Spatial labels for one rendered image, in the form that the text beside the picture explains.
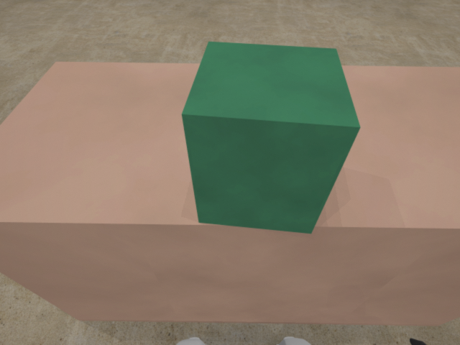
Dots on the carton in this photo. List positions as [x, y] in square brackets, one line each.
[268, 129]

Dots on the pedestal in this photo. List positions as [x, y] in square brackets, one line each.
[98, 214]

